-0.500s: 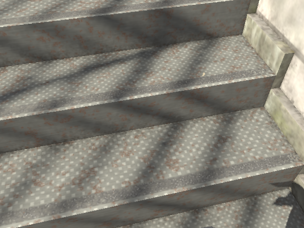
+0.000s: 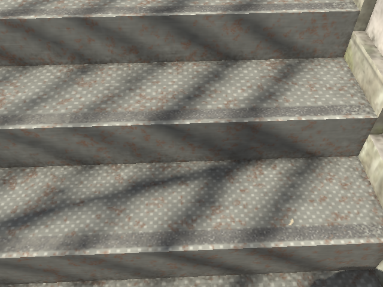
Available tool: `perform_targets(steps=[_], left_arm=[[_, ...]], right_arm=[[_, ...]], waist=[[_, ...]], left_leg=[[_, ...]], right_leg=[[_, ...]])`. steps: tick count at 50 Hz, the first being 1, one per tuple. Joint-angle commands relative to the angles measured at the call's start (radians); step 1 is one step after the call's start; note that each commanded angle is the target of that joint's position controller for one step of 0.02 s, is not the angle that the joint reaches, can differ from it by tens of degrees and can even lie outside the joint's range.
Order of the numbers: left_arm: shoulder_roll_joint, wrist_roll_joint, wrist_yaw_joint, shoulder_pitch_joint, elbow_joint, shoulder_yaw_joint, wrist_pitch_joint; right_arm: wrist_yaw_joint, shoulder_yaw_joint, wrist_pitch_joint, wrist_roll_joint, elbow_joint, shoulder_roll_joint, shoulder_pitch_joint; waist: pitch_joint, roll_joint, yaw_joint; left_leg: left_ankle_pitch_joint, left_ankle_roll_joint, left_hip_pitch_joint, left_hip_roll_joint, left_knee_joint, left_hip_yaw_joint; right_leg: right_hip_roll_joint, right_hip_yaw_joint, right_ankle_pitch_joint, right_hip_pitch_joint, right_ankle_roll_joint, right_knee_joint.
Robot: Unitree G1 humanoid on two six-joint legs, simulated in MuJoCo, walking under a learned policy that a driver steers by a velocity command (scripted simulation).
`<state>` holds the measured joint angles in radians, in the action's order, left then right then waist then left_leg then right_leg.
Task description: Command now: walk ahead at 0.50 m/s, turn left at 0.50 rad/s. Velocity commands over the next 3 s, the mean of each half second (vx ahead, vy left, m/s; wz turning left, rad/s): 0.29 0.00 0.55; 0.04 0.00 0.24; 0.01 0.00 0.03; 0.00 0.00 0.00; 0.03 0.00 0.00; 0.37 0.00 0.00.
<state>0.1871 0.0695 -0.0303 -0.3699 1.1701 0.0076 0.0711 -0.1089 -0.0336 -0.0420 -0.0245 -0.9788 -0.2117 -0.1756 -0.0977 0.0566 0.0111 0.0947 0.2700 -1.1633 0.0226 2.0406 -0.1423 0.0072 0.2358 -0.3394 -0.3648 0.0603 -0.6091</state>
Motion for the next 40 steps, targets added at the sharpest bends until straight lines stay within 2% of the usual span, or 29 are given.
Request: perform_targets(steps=[1,3,4,6,7,8,9,10,11,12,13,14,15,16,17,19,20,21,23,25,27,29,31,32,34,36,38,39,40], left_arm=[[-0.104,0.054,-0.007,0.109,-0.058,0.042,0.040],[-0.096,0.086,-0.012,-0.044,0.001,0.052,0.030],[-0.066,0.117,-0.022,-0.102,0.018,0.059,0.031],[-0.039,0.116,-0.014,-0.189,0.027,0.056,0.031],[-0.009,0.081,-0.030,-0.107,-0.019,0.052,0.030],[-0.009,0.044,-0.037,-0.138,-0.021,0.051,0.027],[0.050,0.002,-0.041,-0.111,-0.045,0.034,0.049],[0.135,-0.025,-0.036,-0.180,-0.033,0.018,0.081],[0.224,-0.045,-0.032,-0.169,-0.062,-0.003,0.102],[0.257,-0.065,-0.038,-0.129,-0.099,-0.020,0.110],[0.268,-0.041,-0.043,-0.069,-0.137,-0.027,0.114],[0.174,0.003,-0.059,-0.117,-0.193,-0.011,0.114],[0.149,-0.021,-0.093,-0.027,-0.218,-0.022,0.077],[0.116,-0.076,-0.104,0.004,-0.228,-0.041,0.042],[0.092,-0.078,-0.085,0.013,-0.241,-0.052,0.039],[0.005,-0.013,-0.046,0.065,-0.288,-0.030,0.033],[-0.035,-0.008,-0.035,0.074,-0.304,-0.016,0.026],[-0.027,-0.023,-0.021,0.061,-0.308,-0.012,0.016],[0.036,-0.031,0.003,0.105,-0.342,-0.025,0.009],[0.099,-0.041,0.012,0.121,-0.372,-0.041,0.009],[0.129,-0.067,0.011,0.098,-0.412,-0.042,0.028],[0.176,-0.066,0.017,0.168,-0.466,-0.051,0.014],[0.182,-0.058,0.038,0.211,-0.504,-0.045,-0.020],[0.180,-0.053,0.047,0.271,-0.537,-0.039,-0.034],[0.135,-0.038,0.050,0.350,-0.615,-0.012,-0.052],[0.132,-0.032,0.032,0.254,-0.631,-0.004,-0.051],[0.094,-0.021,-0.011,0.127,-0.620,-0.005,-0.055],[0.039,-0.040,-0.040,0.057,-0.580,-0.002,-0.038],[0.019,-0.076,-0.063,-0.086,-0.514,-0.009,-0.018]], right_arm=[[0.002,0.070,0.025,0.016,0.129,0.127,0.118],[0.025,0.087,0.020,0.029,0.188,0.099,0.223],[0.031,0.086,0.018,0.035,0.212,0.058,0.272],[0.035,0.087,0.031,0.041,0.221,0.051,0.312],[0.029,0.087,0.055,0.035,0.260,0.041,0.416],[0.022,0.090,0.076,0.023,0.296,0.044,0.527],[0.010,0.082,0.074,0.016,0.306,0.059,0.509],[0.000,0.089,0.077,0.028,0.316,0.082,0.475],[0.000,0.075,0.068,0.037,0.285,0.053,0.373],[0.015,0.048,0.050,0.034,0.250,-0.007,0.233],[0.047,0.020,0.029,0.032,0.204,-0.071,0.058],[0.081,0.011,0.035,0.038,0.181,-0.125,-0.090],[0.095,-0.004,0.062,-0.064,0.127,-0.165,-0.328],[0.088,-0.061,0.054,-0.061,0.081,-0.266,-0.346],[0.096,-0.073,0.025,-0.043,0.100,-0.273,-0.198],[0.078,-0.027,-0.025,-0.009,0.089,-0.089,0.047],[0.062,0.008,-0.022,-0.006,0.083,0.009,0.115],[0.056,0.034,-0.021,-0.028,0.067,0.079,0.134],[0.065,0.035,-0.038,-0.051,0.064,0.058,0.089],[0.074,0.013,-0.058,-0.063,0.150,-0.050,0.107],[0.084,-0.015,-0.053,-0.053,0.196,-0.125,0.089],[0.090,-0.045,-0.047,-0.037,0.243,-0.208,0.073],[0.100,-0.033,-0.060,-0.015,0.245,-0.159,-0.057],[0.111,-0.020,-0.075,-0.017,0.231,-0.133,-0.144],[0.136,-0.004,-0.089,-0.004,0.261,-0.119,-0.144],[0.131,-0.003,-0.094,-0.011,0.309,-0.148,-0.031],[0.127,-0.012,-0.080,0.014,0.398,-0.209,0.236],[0.119,-0.017,-0.057,0.009,0.426,-0.200,0.310],[0.116,-0.017,-0.032,0.011,0.448,-0.184,0.340]], waist=[[0.063,-0.111,0.071],[0.087,-0.079,0.027],[0.041,-0.036,0.013],[0.041,-0.099,-0.017],[0.068,-0.113,-0.013],[0.063,-0.100,-0.047],[0.051,-0.118,0.011],[-0.006,-0.158,0.035],[-0.008,-0.222,0.068],[-0.035,-0.236,0.106],[-0.119,-0.203,0.143],[-0.436,-0.029,0.133],[-0.456,0.119,0.212],[-0.301,0.049,0.211],[-0.209,0.026,0.144],[-0.035,-0.052,-0.002],[-0.026,-0.072,-0.056],[-0.037,-0.113,-0.089],[-0.074,-0.119,-0.098],[-0.087,-0.028,-0.106],[-0.097,0.003,-0.076],[-0.060,0.027,-0.025],[-0.022,0.071,0.054],[0.010,0.030,0.101],[-0.026,-0.002,0.127],[-0.055,-0.006,0.043],[-0.005,-0.017,-0.106],[0.026,0.007,-0.146],[0.063,-0.015,-0.182]], left_leg=[[0.184,0.078,-0.157,0.032,0.207,0.070],[0.189,0.114,-0.372,0.041,0.168,0.030],[0.000,0.100,-0.340,0.067,-0.038,0.076],[-0.095,0.062,-0.325,0.075,-0.133,0.117],[0.067,0.011,-0.187,0.114,-0.313,0.206],[0.187,-0.021,-0.062,0.091,-0.425,0.272],[0.206,-0.046,0.176,0.050,-0.524,0.341],[0.158,-0.076,0.353,-0.017,-0.592,0.377],[0.168,-0.104,0.425,-0.064,-0.730,0.362],[0.165,-0.106,0.520,-0.135,-0.917,0.381],[-0.109,-0.035,0.815,-0.118,-0.965,0.261],[-0.384,0.112,1.271,0.015,-1.001,-0.097],[-0.412,0.205,1.370,0.157,-1.402,-0.505],[-0.183,0.180,1.170,0.242,-1.576,-0.656],[-0.096,0.148,0.976,0.229,-1.609,-0.620],[0.078,0.078,0.718,0.128,-1.605,-0.422],[0.144,0.057,0.642,0.093,-1.625,-0.328],[0.114,0.016,0.611,0.063,-1.642,-0.242],[-0.080,-0.021,0.640,0.041,-1.636,-0.109],[-0.166,-0.045,0.546,0.002,-1.663,-0.003],[-0.288,-0.023,0.538,0.036,-1.697,-0.004],[-0.189,0.006,0.639,0.113,-1.696,-0.112],[-0.118,0.051,0.900,0.216,-1.646,-0.261],[-0.119,0.038,1.054,0.253,-1.605,-0.297],[-0.279,0.025,1.090,0.249,-1.570,-0.293],[-0.361,-0.032,0.899,0.206,-1.572,-0.203],[-0.345,-0.114,0.552,0.079,-1.616,-0.067],[-0.265,-0.117,0.507,0.078,-1.607,-0.070],[-0.169,-0.135,0.548,0.101,-1.567,-0.122]], right_leg=[[-0.225,-0.134,0.148,-0.020,0.136,0.394],[-0.250,-0.151,0.126,0.173,0.131,0.398],[-0.233,-0.121,0.146,0.213,0.123,0.400],[-0.226,-0.082,0.269,0.261,0.126,0.421],[-0.269,-0.018,0.414,0.170,0.123,0.523],[-0.269,-0.015,0.508,0.113,0.142,0.558],[-0.262,0.039,1.088,0.044,0.118,0.507],[-0.283,0.034,1.509,0.062,0.131,0.446],[-0.309,0.032,1.660,0.185,0.116,0.369],[-0.323,0.028,1.796,0.288,0.108,0.260],[-0.301,0.024,1.785,0.158,0.042,0.086],[-0.247,-0.077,1.352,-0.120,-0.031,-0.208],[-0.042,-0.140,0.175,-0.322,-0.057,-0.507],[0.013,-0.366,0.151,-0.430,-0.043,-0.993],[0.016,-0.460,0.197,-0.479,-0.039,-1.249],[0.036,-0.463,0.224,-0.597,0.034,-1.394],[0.021,-0.459,0.227,-0.615,0.078,-1.358],[0.003,-0.445,0.270,-0.634,0.099,-1.304],[-0.037,-0.379,0.213,-0.630,0.040,-1.164],[-0.034,-0.292,0.196,-0.446,-0.041,-1.093],[0.012,-0.263,0.080,-0.340,-0.105,-1.233],[0.024,-0.304,-0.015,-0.415,-0.137,-1.377],[0.020,-0.384,-0.085,-0.687,-0.160,-1.545],[-0.006,-0.428,-0.090,-0.832,-0.159,-1.474],[-0.027,-0.399,-0.124,-0.818,-0.160,-1.334],[-0.063,-0.370,-0.064,-0.509,-0.149,-1.079],[-0.103,-0.269,0.103,0.002,-0.133,-0.445],[-0.105,-0.241,0.238,0.138,-0.146,-0.261],[-0.108,-0.267,0.482,0.258,-0.145,0.029]])
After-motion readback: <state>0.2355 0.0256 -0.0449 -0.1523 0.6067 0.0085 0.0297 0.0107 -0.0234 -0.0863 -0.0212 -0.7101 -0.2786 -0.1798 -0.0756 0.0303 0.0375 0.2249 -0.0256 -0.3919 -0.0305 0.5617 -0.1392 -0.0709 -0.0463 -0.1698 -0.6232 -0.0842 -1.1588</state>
